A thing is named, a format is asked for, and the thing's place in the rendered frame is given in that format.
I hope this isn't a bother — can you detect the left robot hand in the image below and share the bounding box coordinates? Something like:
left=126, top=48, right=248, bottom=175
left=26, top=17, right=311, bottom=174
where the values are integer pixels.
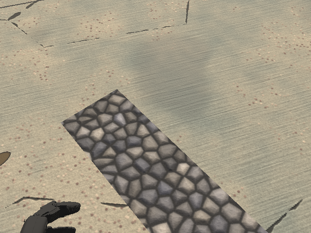
left=20, top=200, right=81, bottom=233

